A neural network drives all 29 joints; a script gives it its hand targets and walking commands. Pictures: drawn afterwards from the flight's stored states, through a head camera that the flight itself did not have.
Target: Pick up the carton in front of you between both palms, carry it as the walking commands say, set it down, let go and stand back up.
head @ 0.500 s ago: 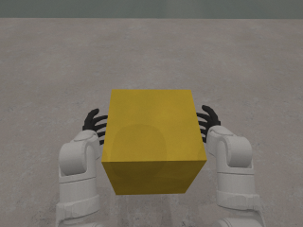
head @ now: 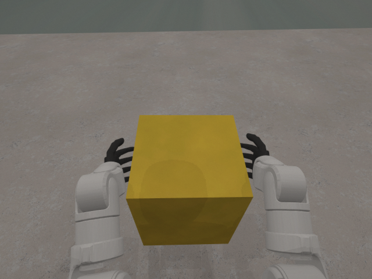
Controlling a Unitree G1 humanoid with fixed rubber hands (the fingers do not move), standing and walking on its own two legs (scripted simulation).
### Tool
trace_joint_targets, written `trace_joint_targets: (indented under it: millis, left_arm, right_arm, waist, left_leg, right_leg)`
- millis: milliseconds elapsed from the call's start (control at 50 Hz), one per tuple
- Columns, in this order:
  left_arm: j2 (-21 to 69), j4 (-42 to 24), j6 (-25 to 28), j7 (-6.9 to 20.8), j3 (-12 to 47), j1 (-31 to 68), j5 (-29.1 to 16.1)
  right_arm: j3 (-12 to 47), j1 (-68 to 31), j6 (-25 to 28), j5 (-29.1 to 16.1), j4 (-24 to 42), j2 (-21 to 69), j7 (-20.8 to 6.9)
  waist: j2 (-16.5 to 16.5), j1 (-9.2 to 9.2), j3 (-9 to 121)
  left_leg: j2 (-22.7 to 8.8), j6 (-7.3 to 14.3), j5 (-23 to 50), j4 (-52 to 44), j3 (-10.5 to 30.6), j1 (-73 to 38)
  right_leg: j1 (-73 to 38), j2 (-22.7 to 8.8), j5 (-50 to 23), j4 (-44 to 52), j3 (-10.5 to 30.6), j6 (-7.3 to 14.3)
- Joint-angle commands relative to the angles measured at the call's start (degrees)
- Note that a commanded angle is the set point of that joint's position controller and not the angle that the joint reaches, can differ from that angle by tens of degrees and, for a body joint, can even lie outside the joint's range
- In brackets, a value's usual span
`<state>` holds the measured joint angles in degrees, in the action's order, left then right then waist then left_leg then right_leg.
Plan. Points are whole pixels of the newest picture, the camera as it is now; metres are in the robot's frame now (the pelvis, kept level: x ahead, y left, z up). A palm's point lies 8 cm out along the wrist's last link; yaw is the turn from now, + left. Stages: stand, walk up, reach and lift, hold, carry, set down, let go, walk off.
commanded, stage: carry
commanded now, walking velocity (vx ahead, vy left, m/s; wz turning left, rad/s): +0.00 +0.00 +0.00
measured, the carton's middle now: (186, 183) +0.35 +0.00 +0.05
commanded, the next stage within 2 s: none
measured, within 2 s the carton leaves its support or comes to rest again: neither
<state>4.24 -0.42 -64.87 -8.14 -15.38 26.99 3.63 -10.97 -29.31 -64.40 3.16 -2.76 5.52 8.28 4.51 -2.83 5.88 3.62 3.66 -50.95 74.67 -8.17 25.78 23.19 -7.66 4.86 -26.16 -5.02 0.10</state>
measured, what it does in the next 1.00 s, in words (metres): stands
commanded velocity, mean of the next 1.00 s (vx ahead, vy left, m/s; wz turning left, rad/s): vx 0.00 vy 0.00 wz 0.00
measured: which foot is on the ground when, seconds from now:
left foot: down 0.00-1.00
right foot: down 0.00-1.00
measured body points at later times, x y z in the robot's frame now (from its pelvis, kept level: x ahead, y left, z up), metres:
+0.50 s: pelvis +0.00 +0.02 +0.00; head +0.03 +0.03 +0.44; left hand +0.35 +0.17 +0.09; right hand +0.34 -0.14 +0.10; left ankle -0.10 +0.09 -0.61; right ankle +0.09 -0.12 -0.74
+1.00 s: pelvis -0.01 +0.00 +0.00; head -0.04 +0.01 +0.44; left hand +0.32 +0.16 +0.11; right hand +0.32 -0.15 +0.12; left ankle -0.10 +0.09 -0.61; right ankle +0.09 -0.12 -0.74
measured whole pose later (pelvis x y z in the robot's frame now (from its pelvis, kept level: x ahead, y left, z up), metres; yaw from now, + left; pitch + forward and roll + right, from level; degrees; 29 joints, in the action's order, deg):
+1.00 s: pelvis -0.01 +0.00 +0.00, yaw +0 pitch +1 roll +3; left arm 4.6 -4.0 -65.5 -8.2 -14.7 25.2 3.8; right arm -11.4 -27.8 -64.3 3.3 0.0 6.7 8.1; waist 4.3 -2.1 4.9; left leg 2.3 3.8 -51.1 77.4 -7.9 27.2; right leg 23.6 -6.9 4.1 -26.9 -5.7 0.4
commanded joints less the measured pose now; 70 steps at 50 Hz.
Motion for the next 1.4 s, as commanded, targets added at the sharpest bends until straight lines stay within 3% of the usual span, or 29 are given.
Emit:
trace_joint_targets:
  millis: [0, 60, 240, 300, 340, 360, 400, 480, 500, 540, 640, 760, 780, 800, 840, 900, 940, 980, 1000, 1040, 1080, 1120, 1140, 1180, 1220, 1260, 1300, 1320, 1380]
  left_arm:
    - [47.46, -4.62, 0.8, 5.71, 36.13, 37.01, -15.51]
    - [48.27, -5.75, 0.82, 5.88, 36.49, 36.83, -15.81]
    - [50.07, -7.65, 1.17, 6.4, 38.71, 36.76, -17.04]
    - [50.82, -9.37, 1.3, 6.42, 40.47, 37.87, -17.65]
    - [50.91, -10.09, 1.45, 6.43, 40.91, 37.12, -17.78]
    - [51.1, -11.35, 1.62, 6.47, 41.68, 37.39, -18.1]
    - [50.54, -11.76, 1.52, 6.47, 41.61, 36.7, -17.75]
    - [49.53, -13.66, 1.21, 6.37, 42.31, 34.79, -17.39]
    - [49.32, -12.15, 0.91, 6.31, 41.79, 34.0, -17.06]
    - [49.09, -12.7, 1.0, 6.36, 41.7, 33.22, -16.84]
    - [48.06, -12.14, 0.79, 6.49, 40.98, 32.51, -16.5]
    - [46.69, -11.49, 0.73, 6.49, 40.38, 34.48, -16.27]
    - [47.48, -10.03, 0.46, 6.46, 39.9, 34.19, -16.53]
    - [47.48, -10.91, 0.64, 6.53, 40.57, 35.5, -17.2]
    - [47.64, -9.38, 0.4, 6.47, 40.11, 36.08, -17.06]
    - [47.35, -7.44, 0.45, 6.4, 38.85, 35.65, -15.99]
    - [47.91, -7.34, 0.47, 6.54, 39.03, 36.49, -16.47]
    - [47.61, -7.78, 0.65, 6.51, 38.22, 37.23, -16.58]
    - [45.85, -6.0, 0.54, 6.32, 37.43, 37.29, -15.53]
    - [46.47, -4.66, 0.68, 6.13, 36.36, 36.25, -15.18]
    - [46.3, -4.21, 0.59, 5.97, 36.07, 37.23, -14.57]
    - [48.3, -3.29, 0.46, 6.2, 36.14, 37.38, -15.49]
    - [49.11, -6.35, 0.87, 6.42, 36.63, 38.06, -16.45]
    - [47.32, -3.04, 0.57, 6.15, 35.45, 36.89, -16.22]
    - [44.75, -1.24, 0.49, 5.36, 32.88, 36.03, -13.9]
    - [44.97, -1.04, 0.72, 4.99, 33.09, 35.07, -13.25]
    - [46.82, -2.54, 0.94, 5.27, 33.57, 37.05, -13.76]
    - [48.95, -3.63, 0.84, 5.72, 34.95, 38.11, -14.89]
    - [51.21, -6.63, 0.98, 6.39, 37.24, 39.44, -17.56]
  right_arm:
    - [35.32, -34.82, 0.09, -16.31, 2.33, 53.3, -5.45]
    - [35.62, -34.76, 0.41, -16.68, 3.82, 53.83, -5.46]
    - [36.76, -32.61, 0.83, -16.24, 6.37, 52.97, -5.85]
    - [37.52, -33.1, 1.12, -17.49, 7.39, 53.54, -6.34]
    - [37.87, -32.46, 1.11, -17.3, 7.63, 53.46, -6.43]
    - [38.27, -33.2, 1.45, -17.79, 9.79, 53.05, -6.48]
    - [38.85, -32.9, 1.34, -17.6, 9.6, 53.27, -6.41]
    - [39.88, -33.24, 1.3, -18.6, 12.15, 52.09, -6.77]
    - [39.43, -31.78, 1.13, -18.4, 10.96, 51.33, -6.74]
    - [39.99, -32.31, 1.07, -18.6, 12.01, 50.95, -6.69]
    - [39.37, -31.69, 0.73, -17.57, 10.72, 50.56, -6.63]
    - [38.48, -32.31, 0.65, -16.77, 8.93, 50.28, -6.43]
    - [37.58, -31.76, 0.52, -16.13, 8.26, 49.76, -6.21]
    - [37.77, -33.12, 0.56, -16.72, 8.49, 50.19, -6.23]
    - [36.6, -31.69, 0.48, -15.86, 6.54, 50.06, -6.09]
    - [35.82, -32.3, 0.32, -15.12, 4.7, 50.19, -5.86]
    - [35.21, -33.22, 0.44, -14.75, 5.02, 50.44, -5.64]
    - [35.83, -33.5, 0.31, -15.16, 4.18, 51.39, -5.6]
    - [34.52, -31.86, 0.0, -14.29, 1.5, 50.31, -5.58]
    - [34.87, -32.39, 0.04, -14.27, 2.33, 50.14, -5.41]
    - [33.89, -33.65, 0.03, -13.95, 0.88, 50.34, -5.21]
    - [33.86, -35.91, 0.29, -14.2, 2.73, 50.94, -4.7]
    - [35.12, -39.1, 0.56, -15.53, 5.86, 52.48, -4.62]
    - [34.66, -34.91, 0.08, -14.94, 3.01, 51.15, -4.55]
    - [34.99, -35.06, -0.34, -15.21, 1.46, 50.85, -4.69]
    - [34.63, -34.63, -0.31, -15.98, 0.68, 51.91, -4.96]
    - [34.25, -35.22, 0.04, -16.16, 0.06, 52.99, -5.29]
    - [34.3, -36.84, 0.5, -16.33, 2.66, 53.86, -5.38]
    - [35.37, -38.45, 0.66, -17.3, 4.69, 55.25, -5.25]
  waist:
    - [-1.5, 1.27, 17.63]
    - [-1.13, 1.12, 17.94]
    - [-2.37, 0.97, 21.11]
    - [-5.01, 0.33, 21.61]
    - [-3.99, 0.4, 21.18]
    - [-6.62, -0.02, 20.8]
    - [-4.64, -0.28, 21.17]
    - [-6.63, -0.16, 20.5]
    - [-6.65, -0.26, 18.88]
    - [-7.52, -0.13, 19.15]
    - [-3.75, 0.08, 18.87]
    - [-2.89, 0.55, 18.49]
    - [-3.24, 0.32, 18.52]
    - [-3.18, 1.42, 19.01]
    - [-3.06, 0.5, 18.97]
    - [-1.38, 0.89, 16.54]
    - [-4.4, 1.3, 14.92]
    - [0.33, 2.28, 14.96]
    - [1.42, 1.63, 14.52]
    - [1.5, 1.2, 13.13]
    - [-0.43, 0.19, 11.45]
    - [-4.38, 0.63, 12.23]
    - [-2.58, 2.11, 14.32]
    - [0.12, 2.63, 15.73]
    - [3.29, 1.64, 16.21]
    - [2.39, 0.79, 15.91]
    - [-2.36, 0.39, 15.49]
    - [-4.21, 0.34, 15.45]
    - [-2.16, 1.97, 17.07]
  left_leg:
    - [-5.68, 3.97, 14.28, -14.64, 10.05, 5.29]
    - [-5.82, 4.19, 17.28, -13.76, 10.53, 5.75]
    - [-6.16, 3.46, 24.32, -9.73, 9.13, 1.88]
    - [-6.15, 3.89, 26.15, -10.22, 9.3, 0.76]
    - [-6.74, 3.94, 28.0, -10.47, 10.29, -0.06]
    - [-7.07, 4.13, 29.97, -10.62, 10.46, -1.31]
    - [-7.04, 4.75, 26.32, -9.72, 10.7, -0.49]
    - [-7.33, 4.66, 24.86, -11.77, 11.38, 0.52]
    - [-8.17, 4.41, 29.67, -11.63, 12.7, 0.84]
    - [-8.17, 4.52, 31.13, -10.85, 11.8, -0.73]
    - [-7.57, 4.6, 22.01, -10.94, 11.55, 1.94]
    - [-6.89, 4.79, 13.59, -11.41, 10.37, 4.86]
    - [-6.66, 4.79, 11.77, -12.2, 10.45, 5.33]
    - [-6.22, 4.69, 9.2, -11.52, 9.22, 5.28]
    - [-5.63, 4.46, 8.47, -12.03, 9.2, 5.8]
    - [-5.42, 4.59, 4.67, -13.62, 9.3, 7.53]
    - [-6.8, 5.21, 5.14, -15.26, 10.18, 8.77]
    - [-5.12, 4.53, 6.35, -11.13, 8.09, 9.1]
    - [-3.93, 4.06, 7.15, -10.7, 6.43, 8.41]
    - [-2.55, 4.26, 6.07, -12.68, 5.08, 6.38]
    - [-4.14, 5.13, 6.26, -17.44, 7.21, 4.63]
    - [-6.88, 5.97, 5.97, -19.37, 12.24, 7.14]
    - [-6.97, 5.85, 8.69, -15.48, 11.78, 7.06]
    - [-5.2, 3.75, 13.15, -10.63, 8.08, 8.94]
    - [-3.39, 3.1, 10.66, -8.96, 6.23, 8.85]
    - [-2.98, 3.46, 10.32, -12.0, 6.29, 6.2]
    - [-5.89, 4.41, 9.23, -17.57, 10.92, 5.83]
    - [-6.23, 4.92, 10.0, -17.09, 11.81, 6.16]
    - [-6.33, 4.8, 15.22, -12.65, 10.76, 6.5]
  right_leg:
    - [-17.03, -2.8, -18.28, -1.83, 4.07, 0.02]
    - [-17.4, -2.02, -23.0, -3.38, 2.8, 0.26]
    - [-16.94, -1.54, -25.68, -3.15, 2.48, 1.89]
    - [-15.88, -0.04, -23.47, -3.31, 0.7, 2.4]
    - [-14.83, 0.08, -22.53, -3.11, 0.58, 2.5]
    - [-12.62, 1.05, -20.54, -3.32, -0.21, 2.77]
    - [-14.13, 0.82, -19.42, -1.33, 0.27, 2.68]
    - [-14.49, 1.57, -16.75, -2.91, -0.94, 3.05]
    - [-13.4, 1.3, -18.04, -3.0, -0.2, 3.42]
    - [-12.86, 2.15, -15.93, -1.25, -0.92, 3.58]
    - [-15.41, 1.64, -15.53, -2.66, -0.71, 3.17]
    - [-17.3, -0.08, -17.51, -3.17, 1.14, 2.48]
    - [-17.5, -0.42, -16.27, -3.34, 1.55, 2.26]
    - [-17.84, 0.24, -13.11, -2.73, 0.9, 1.71]
    - [-17.79, -1.62, -13.94, -2.23, 2.88, 1.65]
    - [-16.46, -0.46, -3.1, -0.55, 2.65, 0.41]
    - [-15.76, 0.95, -1.43, -1.33, 0.93, -0.05]
    - [-18.37, -1.32, -2.47, 0.48, 3.39, 0.03]
    - [-16.65, -2.39, -1.87, 2.67, 5.57, -0.4]
    - [-12.98, -2.28, 4.92, 5.3, 5.01, -1.83]
    - [-10.3, -0.76, 9.23, 5.96, 3.38, -3.47]
    - [-13.04, 0.31, 2.61, 2.35, 2.52, -2.27]
    - [-16.53, -0.14, -4.2, 1.23, 2.31, -1.09]
    - [-21.16, -2.27, -15.66, -1.68, 2.98, 0.02]
    - [-19.88, -4.18, -14.1, -0.07, 5.85, 0.3]
    - [-16.64, -3.81, -7.7, 1.58, 6.12, -0.78]
    - [-14.09, -1.91, -6.22, 0.56, 3.88, -1.43]
    - [-13.97, -1.47, -8.88, -0.34, 3.67, -0.87]
    - [-17.04, -0.3, -16.95, -2.65, 1.43, 0.01]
